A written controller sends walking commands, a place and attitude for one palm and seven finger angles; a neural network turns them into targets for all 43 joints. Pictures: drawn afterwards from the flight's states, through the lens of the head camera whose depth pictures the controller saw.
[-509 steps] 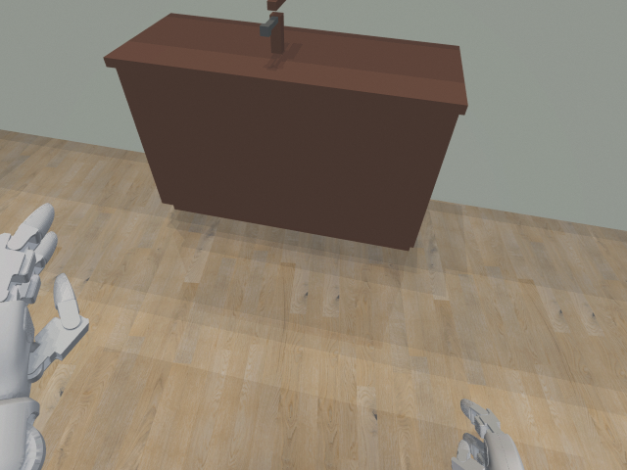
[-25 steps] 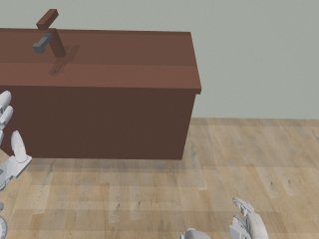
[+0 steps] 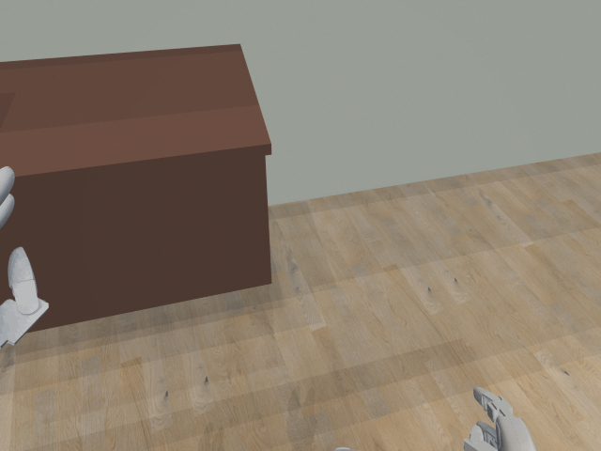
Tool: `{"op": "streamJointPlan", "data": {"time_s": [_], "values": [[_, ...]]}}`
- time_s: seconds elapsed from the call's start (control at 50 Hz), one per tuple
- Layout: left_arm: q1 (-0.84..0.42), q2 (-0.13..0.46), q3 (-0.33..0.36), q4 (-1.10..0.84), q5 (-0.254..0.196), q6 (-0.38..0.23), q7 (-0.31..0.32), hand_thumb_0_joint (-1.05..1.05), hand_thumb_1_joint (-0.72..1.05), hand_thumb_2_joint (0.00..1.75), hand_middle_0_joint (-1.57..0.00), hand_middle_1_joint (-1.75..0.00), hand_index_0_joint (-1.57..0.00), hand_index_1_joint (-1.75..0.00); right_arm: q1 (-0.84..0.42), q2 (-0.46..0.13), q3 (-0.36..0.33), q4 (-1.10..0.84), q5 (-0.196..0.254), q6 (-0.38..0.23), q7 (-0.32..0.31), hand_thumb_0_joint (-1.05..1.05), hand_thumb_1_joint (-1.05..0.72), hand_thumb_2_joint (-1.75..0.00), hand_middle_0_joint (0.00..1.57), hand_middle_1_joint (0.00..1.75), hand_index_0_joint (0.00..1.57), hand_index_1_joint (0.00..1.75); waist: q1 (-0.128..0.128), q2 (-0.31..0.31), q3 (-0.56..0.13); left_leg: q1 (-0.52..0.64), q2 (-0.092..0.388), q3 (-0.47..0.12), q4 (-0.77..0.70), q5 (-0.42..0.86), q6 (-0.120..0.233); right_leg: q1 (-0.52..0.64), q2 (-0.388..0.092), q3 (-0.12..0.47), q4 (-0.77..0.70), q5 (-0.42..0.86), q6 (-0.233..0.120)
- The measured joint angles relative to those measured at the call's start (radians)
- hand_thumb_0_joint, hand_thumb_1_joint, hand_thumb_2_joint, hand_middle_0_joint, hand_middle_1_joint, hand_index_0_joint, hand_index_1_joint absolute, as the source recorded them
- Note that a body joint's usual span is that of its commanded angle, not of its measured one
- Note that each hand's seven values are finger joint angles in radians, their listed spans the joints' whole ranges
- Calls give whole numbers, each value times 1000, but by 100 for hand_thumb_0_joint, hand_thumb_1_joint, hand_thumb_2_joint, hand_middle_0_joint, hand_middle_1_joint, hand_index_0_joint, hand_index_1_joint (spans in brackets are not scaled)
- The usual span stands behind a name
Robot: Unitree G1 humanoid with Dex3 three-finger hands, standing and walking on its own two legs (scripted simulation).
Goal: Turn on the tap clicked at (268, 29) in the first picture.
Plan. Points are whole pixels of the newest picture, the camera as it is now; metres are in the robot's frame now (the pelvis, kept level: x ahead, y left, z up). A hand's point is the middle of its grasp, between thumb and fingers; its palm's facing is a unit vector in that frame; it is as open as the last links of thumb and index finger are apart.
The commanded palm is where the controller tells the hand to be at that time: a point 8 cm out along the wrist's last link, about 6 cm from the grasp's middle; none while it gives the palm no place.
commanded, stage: take the last steps up to it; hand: left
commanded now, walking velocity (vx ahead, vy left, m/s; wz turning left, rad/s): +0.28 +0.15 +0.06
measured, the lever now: out of the picture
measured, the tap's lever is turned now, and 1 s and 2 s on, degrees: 0 0 0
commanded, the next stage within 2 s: come to a stop and stand still in 1.10 s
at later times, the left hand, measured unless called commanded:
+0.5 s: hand (40, 285) +0.23 +0.25 +0.18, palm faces +0.39 -0.78 -0.49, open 7.5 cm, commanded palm +0.18 +0.30 +0.18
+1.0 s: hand (47, 198) +0.34 +0.30 +0.17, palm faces +0.38 -0.76 -0.53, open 7.4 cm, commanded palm +0.28 +0.33 +0.18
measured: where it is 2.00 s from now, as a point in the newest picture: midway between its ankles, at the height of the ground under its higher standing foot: outside the picture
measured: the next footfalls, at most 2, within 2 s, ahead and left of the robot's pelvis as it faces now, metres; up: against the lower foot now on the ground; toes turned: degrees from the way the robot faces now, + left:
right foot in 0.18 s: +0.05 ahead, -0.11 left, +0.00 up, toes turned -5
left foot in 0.54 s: +0.09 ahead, +0.17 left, +0.00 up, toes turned +9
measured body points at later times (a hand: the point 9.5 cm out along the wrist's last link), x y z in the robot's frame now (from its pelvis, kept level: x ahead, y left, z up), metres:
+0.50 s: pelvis +0.03 +0.01 +0.01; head +0.06 +0.00 +0.46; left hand +0.20 +0.29 +0.20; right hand +0.17 -0.23 -0.10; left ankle +0.05 +0.16 -0.71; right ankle +0.01 -0.11 -0.73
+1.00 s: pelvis +0.13 +0.05 +0.01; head +0.17 +0.02 +0.46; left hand +0.31 +0.34 +0.20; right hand +0.28 -0.18 -0.11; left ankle +0.14 +0.21 -0.66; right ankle +0.10 -0.04 -0.73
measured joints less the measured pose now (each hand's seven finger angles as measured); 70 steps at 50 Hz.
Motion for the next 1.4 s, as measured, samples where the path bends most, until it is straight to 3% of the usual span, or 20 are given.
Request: {"op": "streamJointPlan", "data": {"time_s": [0.08, 0.14, 0.18, 0.26, 0.32, 0.42, 0.54, 0.6, 0.66, 0.74, 0.78, 0.84, 0.88, 0.92, 1.0, 1.1, 1.16, 1.2, 1.28, 1.4], "values": [[-25, -51, -39, 86, 27, 13, 7, 1, 88, 89, -21, -31, -21, -30, 41, 28, 14, 8, -1, -30, -14, 1, -91, -89, 20, 29, 20, 30, 5, 24, -63, 21, 18, -3, -3, -12, 15, -14, -16, -39, 205, -198, 40], [-43, -75, -63, 126, 37, 24, 12, 1, 88, 89, -21, -31, -21, -30, 64, 54, 32, 15, -2, -57, -11, 1, -91, -89, 20, 29, 20, 30, 13, 54, -94, 20, 34, -14, 15, -24, 2, 60, -46, -80, 158, -237, 55], [-63, -76, -68, 136, 41, 21, 14, 1, 89, 89, -21, -31, -21, -30, 62, 71, 48, 18, -4, -69, -8, 1, -90, -89, 20, 29, 20, 30, 24, 60, -99, -3, 38, -11, 65, -49, -11, 122, -65, -91, 43, -200, 50], [-159, -95, -112, 177, 45, 10, 2, 1, 88, 89, -21, -31, -21, -30, 29, 82, 51, 65, -6, -59, 3, 1, -90, -89, 20, 30, 20, 30, 19, 84, -64, -118, 28, -36, 338, -148, -2, 121, -70, -131, 57, -128, 6], [-149, -102, -108, 170, 37, -7, -9, 1, 88, 89, -21, -31, -21, -30, 11, 78, 54, 79, -10, -36, 11, 1, -90, -89, 21, 30, 20, 30, 21, 66, -48, -200, 21, -23, 485, -101, -9, 136, -90, -118, 2, -107, 8], [-44, -56, -65, 116, 29, -35, -11, 1, 88, 89, -21, -31, -21, -30, 13, 68, 42, 47, -12, -30, 10, 1, -90, -89, 21, 30, 20, 30, 6, 29, -19, -185, 54, 6, 265, -43, -5, 152, -126, -97, -76, -69, 29], [-19, -56, -57, 58, 21, -25, 7, 1, 88, 89, -21, -31, -21, -30, 40, 18, 6, 24, -13, -59, -9, 1, -90, -89, 20, 30, 20, 30, 30, 41, 0, -15, 46, 52, -61, 35, 16, 154, -150, -88, 0, -137, 77], [-72, -49, -42, 83, 20, -25, 15, 1, 88, 89, -21, -31, -21, -30, 13, 44, -5, 33, -5, -68, -16, 1, -91, -89, 20, 29, 20, 30, 39, 7, 17, -14, 23, 75, -4, 27, 2, 80, -164, -46, 225, -283, 68], [-109, -46, -38, 125, 20, -10, 13, 1, 88, 89, -21, -31, -21, -30, -4, 80, 10, 36, -3, -88, -11, 1, -91, -89, 20, 29, 20, 30, 27, 12, 9, -3, 25, 73, 4, -4, 5, 7, -140, -73, 393, -339, 69], [-96, -52, -51, 95, 11, 0, 11, 1, 89, 89, -21, -31, -20, -30, -7, 113, 40, 25, 2, -120, 7, 1, -90, -89, 20, 29, 20, 30, 20, 33, 5, 21, 31, 78, 7, -30, -3, 18, -122, -133, 237, -269, 69], [-76, -41, -55, 63, 13, -7, 7, 1, 89, 89, -21, -31, -20, -30, -3, 117, 52, 17, 1, -127, 12, 1, -90, -89, 20, 30, 20, 30, 14, 47, 4, 13, 33, 74, 59, -70, -11, 64, -110, -156, 91, -165, 54], [-86, -40, -71, 62, 19, -24, -9, 1, 88, 89, -21, -31, -21, -30, -22, 103, 48, 50, -2, -103, 18, 1, -90, -89, 21, 30, 20, 30, 5, 86, 14, -94, 28, 16, 348, -150, 2, 83, -106, -183, 113, -161, -4], [-82, -47, -62, 86, 12, -37, -18, 1, 88, 89, -21, -31, -21, -30, -32, 93, 43, 73, -4, -80, 24, 1, -90, -89, 21, 30, 20, 30, 15, 79, 11, -176, 4, -8, 543, -140, -10, 107, -116, -170, 88, -173, -6], [-57, -54, -38, 118, 11, -51, -20, 1, 88, 89, -21, -31, -21, -30, -37, 82, 41, 76, -6, -62, 24, 1, -90, -89, 21, 30, 20, 30, 15, 74, 5, -241, 8, -16, 620, -94, -20, 132, -122, -155, 34, -153, 8], [-34, -57, -24, 167, 14, -57, -16, 1, 88, 89, -21, -31, -21, -30, -25, 56, 29, 55, -8, -49, 21, 1, -90, -89, 21, 30, 20, 30, 9, 54, 13, -283, 44, -3, 459, 0, -22, 181, -143, -147, -57, -124, 26], [-44, -72, -68, 111, 23, -36, -3, 1, 88, 89, -21, -31, -21, -30, -6, 23, 2, 35, -13, -64, 12, 1, -91, -89, 20, 29, 20, 30, 23, 21, 48, -199, 46, 54, 146, 42, -4, 228, -177, -142, -61, -153, 66], [-42, -63, -72, 36, 27, -34, 4, 1, 88, 89, -21, -31, -21, -30, 0, 11, -10, 15, -13, -69, 4, 1, -91, -89, 20, 29, 20, 30, 26, 12, 44, -102, 28, 82, -18, 121, 5, 225, -186, -129, 14, -213, 97], [-74, -30, -52, 17, 25, -42, 9, 1, 88, 89, -21, -31, -21, -30, -19, 32, -23, 10, -9, -74, -4, 1, -91, -89, 20, 29, 20, 30, 20, -18, 49, -96, 8, 98, 8, 79, 28, 164, -204, -93, 183, -296, 90], [-138, 22, -8, 45, 12, -35, 12, 1, 88, 89, -21, -31, -21, -30, -54, 96, 4, 2, -8, -84, 5, 1, -91, -89, 20, 29, 20, 30, -1, -28, 51, -90, 10, 93, 31, 51, 48, 17, -136, -56, 516, -370, 71], [-64, 15, 8, -35, -14, 3, 2, 1, 89, 89, -21, -31, -21, -30, -35, 159, 72, -15, -16, -107, 39, 1, -90, -89, 20, 29, 20, 30, 1, -17, 27, -38, 25, 96, -59, 78, 43, -19, -84, -95, 332, -222, 76]]}}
